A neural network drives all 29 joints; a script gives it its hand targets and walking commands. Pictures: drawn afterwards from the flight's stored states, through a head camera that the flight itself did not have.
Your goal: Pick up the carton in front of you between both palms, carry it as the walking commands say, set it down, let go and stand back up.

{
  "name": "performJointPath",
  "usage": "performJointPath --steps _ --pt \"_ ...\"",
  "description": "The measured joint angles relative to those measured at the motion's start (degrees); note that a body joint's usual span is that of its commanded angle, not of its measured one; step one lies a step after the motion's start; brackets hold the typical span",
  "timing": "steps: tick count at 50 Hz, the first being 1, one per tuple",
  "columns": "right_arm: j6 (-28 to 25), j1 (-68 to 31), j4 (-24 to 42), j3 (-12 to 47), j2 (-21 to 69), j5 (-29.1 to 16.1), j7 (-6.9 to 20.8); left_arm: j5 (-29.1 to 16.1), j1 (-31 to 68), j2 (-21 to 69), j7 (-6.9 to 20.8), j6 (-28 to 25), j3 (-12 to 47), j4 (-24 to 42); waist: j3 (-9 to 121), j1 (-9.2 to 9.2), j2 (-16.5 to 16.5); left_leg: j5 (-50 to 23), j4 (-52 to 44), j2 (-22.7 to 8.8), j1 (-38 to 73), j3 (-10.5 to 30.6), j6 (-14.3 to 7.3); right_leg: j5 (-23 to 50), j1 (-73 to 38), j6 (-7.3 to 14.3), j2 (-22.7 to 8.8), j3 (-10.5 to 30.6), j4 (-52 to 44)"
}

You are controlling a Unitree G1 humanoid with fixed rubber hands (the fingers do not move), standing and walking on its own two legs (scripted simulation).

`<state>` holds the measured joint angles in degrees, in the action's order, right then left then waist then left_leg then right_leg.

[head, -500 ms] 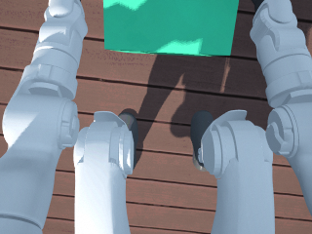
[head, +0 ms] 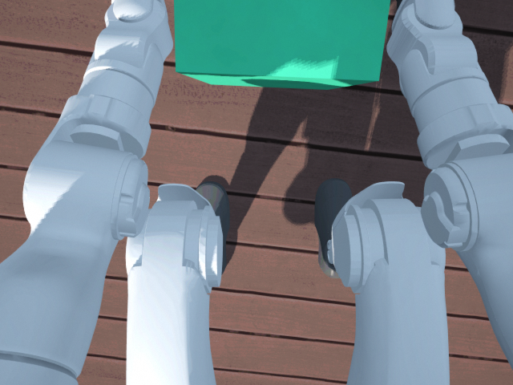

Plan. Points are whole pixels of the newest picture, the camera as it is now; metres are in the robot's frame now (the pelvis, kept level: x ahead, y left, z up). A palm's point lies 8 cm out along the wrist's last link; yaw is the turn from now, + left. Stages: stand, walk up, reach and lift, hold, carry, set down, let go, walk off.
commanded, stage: reach and lift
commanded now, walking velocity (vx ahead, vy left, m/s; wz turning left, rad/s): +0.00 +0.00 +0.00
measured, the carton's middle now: (276, 4) +0.54 +0.00 -0.25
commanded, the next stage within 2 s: none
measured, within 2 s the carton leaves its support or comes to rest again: leaves its support in 0.20 s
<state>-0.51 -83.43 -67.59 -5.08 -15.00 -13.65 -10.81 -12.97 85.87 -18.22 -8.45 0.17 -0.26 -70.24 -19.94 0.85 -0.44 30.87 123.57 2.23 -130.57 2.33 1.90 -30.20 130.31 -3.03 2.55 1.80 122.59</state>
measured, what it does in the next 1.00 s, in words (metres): rises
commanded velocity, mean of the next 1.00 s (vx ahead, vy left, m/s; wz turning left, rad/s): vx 0.00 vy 0.00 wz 0.00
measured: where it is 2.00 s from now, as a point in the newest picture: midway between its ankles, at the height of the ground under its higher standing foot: (272, 245)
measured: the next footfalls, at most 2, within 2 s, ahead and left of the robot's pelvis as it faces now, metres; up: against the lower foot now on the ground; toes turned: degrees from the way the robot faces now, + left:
none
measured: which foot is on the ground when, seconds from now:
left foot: down 0.00-1.00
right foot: down 0.00-1.00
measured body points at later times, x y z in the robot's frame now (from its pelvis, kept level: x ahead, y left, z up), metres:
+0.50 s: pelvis +0.01 +0.00 +0.03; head +0.29 +0.01 +0.38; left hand +0.53 +0.16 -0.05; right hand +0.53 -0.15 -0.05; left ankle +0.12 +0.13 -0.34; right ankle +0.12 -0.13 -0.34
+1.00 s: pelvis +0.02 +0.00 +0.16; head +0.25 +0.01 +0.55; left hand +0.49 +0.16 +0.10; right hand +0.49 -0.15 +0.10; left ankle +0.12 +0.13 -0.34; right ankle +0.12 -0.13 -0.34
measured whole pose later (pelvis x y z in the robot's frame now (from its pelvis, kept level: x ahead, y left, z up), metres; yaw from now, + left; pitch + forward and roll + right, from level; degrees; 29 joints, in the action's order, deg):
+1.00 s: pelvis +0.02 +0.00 +0.16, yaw +1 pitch +40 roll +0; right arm 20.0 -50.3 -36.4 -24.9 2.1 9.3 -4.5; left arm 10.0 51.1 0.6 -3.1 20.3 -22.8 -37.9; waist 11.8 0.4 -0.3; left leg 28.5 93.6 6.1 -105.5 5.4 3.3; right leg -28.2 105.5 -3.7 6.4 5.6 93.3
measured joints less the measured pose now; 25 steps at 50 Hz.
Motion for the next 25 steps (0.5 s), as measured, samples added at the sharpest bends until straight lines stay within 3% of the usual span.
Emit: performJointPath --steps 7,17,21,25 --pt "4.8 0.9 2.1 -5.5 0.9 5.1 1.6 5.2 -0.6 1.3 0.7 4.8 -5.3 1.8 0.7 -0.05 -0.4 1.3 2.3 0.3 0.1 0.0 0.2 -1.3 0.1 -0.2 0.5 0.3 2.5" --pt "10.9 12.6 17.5 -7.8 4.7 5.7 -0.2 5.9 -13.5 4.9 -1.0 10.8 -7.1 18.2 10.0 0.05 -1.0 2.3 1.9 2.2 -0.5 0.9 1.7 -2.3 0.9 -1.5 2.8 1.6 2.3" --pt "13.3 17.5 22.1 -11.9 7.8 9.7 1.0 9.9 -17.9 8.1 0.3 13.7 -11.9 22.6 16.1 -0.10 -0.8 1.7 -1.3 2.9 1.3 1.3 2.2 -1.9 -1.0 -1.7 3.2 2.0 -0.8" --pt "15.8 19.5 22.1 -17.5 10.8 16.1 2.9 16.2 -19.9 11.4 2.5 16.0 -18.2 22.3 21.8 -0.39 -0.2 0.5 -6.2 3.4 3.8 1.7 2.1 -0.8 -3.7 -1.5 3.2 2.1 -5.7"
